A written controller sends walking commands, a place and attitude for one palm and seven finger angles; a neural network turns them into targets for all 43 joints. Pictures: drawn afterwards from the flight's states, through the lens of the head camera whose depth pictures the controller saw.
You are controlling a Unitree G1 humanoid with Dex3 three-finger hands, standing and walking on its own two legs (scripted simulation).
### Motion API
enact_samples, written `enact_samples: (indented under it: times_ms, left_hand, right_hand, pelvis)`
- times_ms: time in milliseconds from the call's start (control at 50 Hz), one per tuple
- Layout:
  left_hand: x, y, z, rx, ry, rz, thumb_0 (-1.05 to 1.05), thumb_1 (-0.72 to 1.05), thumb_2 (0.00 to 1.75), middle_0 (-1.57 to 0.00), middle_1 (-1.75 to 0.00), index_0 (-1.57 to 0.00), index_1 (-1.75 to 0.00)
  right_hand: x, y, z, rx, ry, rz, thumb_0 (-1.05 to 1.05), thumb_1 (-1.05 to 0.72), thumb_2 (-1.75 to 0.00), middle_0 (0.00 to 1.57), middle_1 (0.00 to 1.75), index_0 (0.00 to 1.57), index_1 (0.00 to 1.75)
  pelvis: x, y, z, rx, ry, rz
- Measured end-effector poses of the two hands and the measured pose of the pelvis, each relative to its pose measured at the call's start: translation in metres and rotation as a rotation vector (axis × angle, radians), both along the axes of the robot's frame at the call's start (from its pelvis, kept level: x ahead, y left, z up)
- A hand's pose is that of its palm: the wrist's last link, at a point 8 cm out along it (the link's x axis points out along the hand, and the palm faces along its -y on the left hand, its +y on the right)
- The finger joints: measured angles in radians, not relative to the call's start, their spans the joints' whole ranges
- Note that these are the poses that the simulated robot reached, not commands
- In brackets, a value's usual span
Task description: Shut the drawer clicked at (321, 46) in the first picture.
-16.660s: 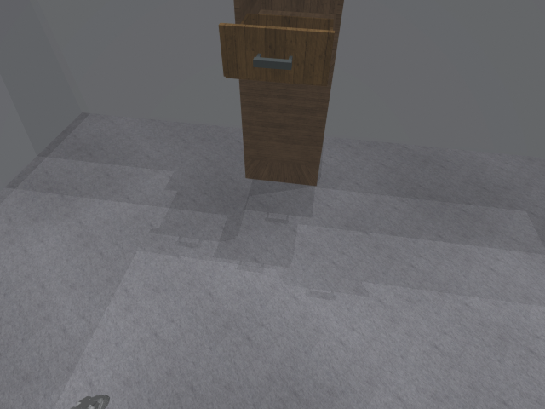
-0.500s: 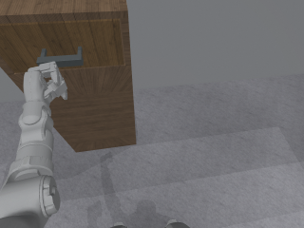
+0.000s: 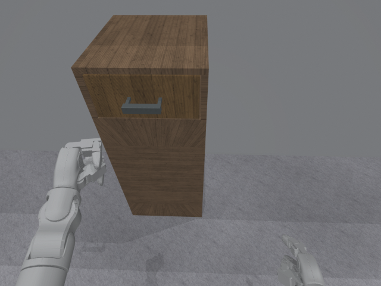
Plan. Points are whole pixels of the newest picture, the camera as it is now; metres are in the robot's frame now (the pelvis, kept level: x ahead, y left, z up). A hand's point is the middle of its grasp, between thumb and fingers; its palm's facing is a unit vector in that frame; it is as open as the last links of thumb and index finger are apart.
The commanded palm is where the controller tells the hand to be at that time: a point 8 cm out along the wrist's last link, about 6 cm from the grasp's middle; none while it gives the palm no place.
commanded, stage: draw the hand back to the body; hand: left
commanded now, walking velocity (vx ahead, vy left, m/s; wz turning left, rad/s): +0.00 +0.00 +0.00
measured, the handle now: (143, 104) +0.61 +0.20 +0.05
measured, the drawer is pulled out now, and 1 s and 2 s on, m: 0.00 0.00 0.00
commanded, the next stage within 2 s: step back with the hand held close in 0.70 s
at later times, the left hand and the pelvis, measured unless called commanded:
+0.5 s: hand (49, 212) +0.19 +0.23 +0.16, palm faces +0.37 -0.85 -0.37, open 3.3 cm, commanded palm +0.13 +0.27 +0.18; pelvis +0.00 -0.01 +0.01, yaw +0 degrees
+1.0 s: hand (42, 203) +0.20 +0.24 +0.18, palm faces +0.36 -0.81 -0.46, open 3.3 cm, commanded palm +0.13 +0.27 +0.18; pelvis +0.00 -0.01 +0.01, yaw -1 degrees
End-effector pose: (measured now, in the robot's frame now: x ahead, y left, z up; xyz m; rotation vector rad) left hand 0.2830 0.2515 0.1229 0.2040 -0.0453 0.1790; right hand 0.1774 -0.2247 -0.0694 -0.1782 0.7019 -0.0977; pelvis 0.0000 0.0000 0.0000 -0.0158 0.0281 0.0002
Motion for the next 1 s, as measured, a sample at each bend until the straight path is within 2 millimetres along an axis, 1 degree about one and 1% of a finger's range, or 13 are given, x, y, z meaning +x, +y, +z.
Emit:
enact_samples:
  times_ms: [120,240,360,540,600,680,800,840,900,940,1000]
  left_hand:
    - [-0.035,0.012,0.009,0.043,0.000,0.088,0.02,0.90,0.90,-1.40,-1.60,-1.40,-1.60]
    - [-0.068,0.011,0.027,0.098,-0.035,0.112,0.02,0.90,0.90,-1.40,-1.60,-1.40,-1.60]
    - [-0.098,0.012,0.045,0.155,-0.080,0.134,0.02,0.90,0.90,-1.40,-1.60,-1.40,-1.60]
    - [-0.144,0.016,0.061,0.237,-0.085,0.189,0.02,0.89,0.90,-1.40,-1.60,-1.40,-1.60]
    - [-0.155,0.017,0.065,0.256,-0.089,0.209,0.02,0.89,0.90,-1.40,-1.60,-1.40,-1.60]
    - [-0.156,0.018,0.060,0.241,-0.087,0.234,0.02,0.89,0.90,-1.40,-1.60,-1.41,-1.60]
    - [-0.147,0.015,0.054,0.216,-0.079,0.230,0.02,0.89,0.90,-1.40,-1.60,-1.40,-1.60]
    - [-0.144,0.013,0.056,0.218,-0.088,0.219,0.02,0.89,0.90,-1.40,-1.60,-1.40,-1.60]
    - [-0.138,0.017,0.070,0.274,-0.137,0.200,0.02,0.89,0.90,-1.40,-1.60,-1.40,-1.60]
    - [-0.133,0.021,0.076,0.310,-0.152,0.189,0.02,0.89,0.90,-1.40,-1.60,-1.40,-1.60]
    - [-0.126,0.023,0.073,0.325,-0.122,0.159,0.02,0.89,0.90,-1.40,-1.60,-1.40,-1.60]
  right_hand:
    - [-0.003,0.007,0.003,0.001,0.009,0.031,0.01,-0.90,-0.90,0.20,0.29,0.20,0.30]
    - [-0.010,0.007,-0.001,0.008,0.019,0.046,0.01,-0.90,-0.90,0.20,0.29,0.20,0.30]
    - [-0.013,0.002,-0.003,0.011,0.023,0.041,0.02,-0.90,-0.90,0.20,0.30,0.20,0.30]
    - [-0.004,-0.007,0.004,-0.001,-0.029,0.038,0.02,-0.90,-0.90,0.20,0.29,0.20,0.30]
    - [0.001,-0.007,0.007,-0.007,-0.050,0.045,0.02,-0.90,-0.90,0.20,0.29,0.20,0.30]
    - [0.006,-0.005,0.007,-0.014,-0.058,0.059,0.02,-0.90,-0.90,0.20,0.29,0.20,0.30]
    - [0.007,-0.002,0.007,-0.015,-0.058,0.062,0.02,-0.90,-0.90,0.20,0.29,0.20,0.30]
    - [0.006,-0.002,0.007,-0.013,-0.060,0.059,0.02,-0.90,-0.90,0.20,0.29,0.20,0.30]
    - [0.004,-0.002,0.007,-0.005,-0.050,0.051,0.02,-0.90,-0.90,0.20,0.29,0.20,0.30]
    - [0.002,-0.004,0.006,-0.001,-0.030,0.032,0.02,-0.90,-0.90,0.20,0.30,0.20,0.30]
    - [-0.006,-0.009,0.004,-0.003,0.003,-0.008,0.01,-0.90,-0.90,0.20,0.30,0.20,0.30]
  pelvis:
    - [-0.004,-0.003,0.007,0.002,-0.052,0.003]
    - [-0.003,-0.003,0.011,0.005,-0.083,0.002]
    - [-0.001,-0.006,0.013,0.007,-0.098,-0.002]
    - [0.002,-0.010,0.013,0.002,-0.106,-0.002]
    - [0.001,-0.010,0.013,0.000,-0.109,0.003]
    - [-0.001,-0.011,0.012,0.000,-0.110,0.012]
    - [0.001,-0.013,0.012,0.002,-0.105,0.008]
    - [0.002,-0.012,0.012,0.003,-0.105,0.005]
    - [0.003,-0.011,0.012,-0.002,-0.090,0.000]
    - [0.002,-0.010,0.013,-0.005,-0.074,-0.008]
    - [0.000,-0.005,0.013,-0.005,-0.050,-0.018]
